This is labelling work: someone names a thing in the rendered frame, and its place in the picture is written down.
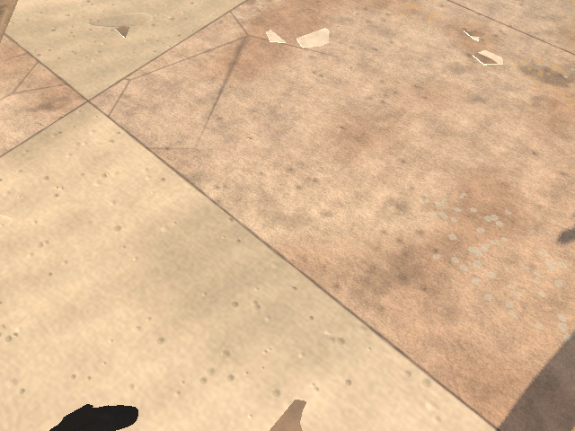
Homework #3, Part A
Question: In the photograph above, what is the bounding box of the robot left hand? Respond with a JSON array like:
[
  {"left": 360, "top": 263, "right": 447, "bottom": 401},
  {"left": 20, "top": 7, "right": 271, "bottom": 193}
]
[{"left": 49, "top": 404, "right": 138, "bottom": 431}]

